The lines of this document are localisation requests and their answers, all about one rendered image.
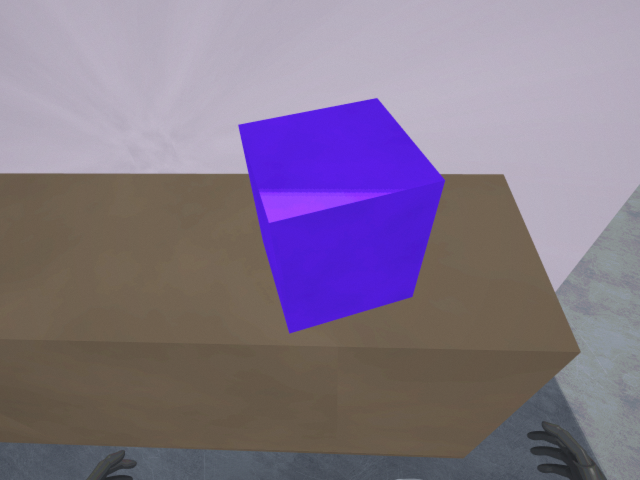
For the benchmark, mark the robot left hand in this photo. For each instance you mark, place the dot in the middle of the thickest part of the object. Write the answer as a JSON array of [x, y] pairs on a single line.
[[110, 464]]

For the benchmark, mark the pedestal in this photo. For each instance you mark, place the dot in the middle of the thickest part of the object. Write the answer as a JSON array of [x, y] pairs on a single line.
[[140, 310]]

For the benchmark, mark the robot right hand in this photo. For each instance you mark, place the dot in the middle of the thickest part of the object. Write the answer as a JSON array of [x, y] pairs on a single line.
[[580, 465]]

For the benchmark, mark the carton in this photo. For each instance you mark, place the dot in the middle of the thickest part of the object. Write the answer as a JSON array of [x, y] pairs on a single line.
[[346, 202]]

